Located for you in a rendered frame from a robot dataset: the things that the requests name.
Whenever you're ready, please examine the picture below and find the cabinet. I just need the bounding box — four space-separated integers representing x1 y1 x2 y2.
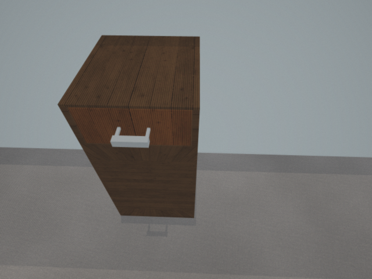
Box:
58 35 200 218

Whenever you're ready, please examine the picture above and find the drawer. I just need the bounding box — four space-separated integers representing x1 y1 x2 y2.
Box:
68 108 192 146

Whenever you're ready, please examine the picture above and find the handle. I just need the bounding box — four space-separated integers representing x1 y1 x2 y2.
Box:
110 127 151 148

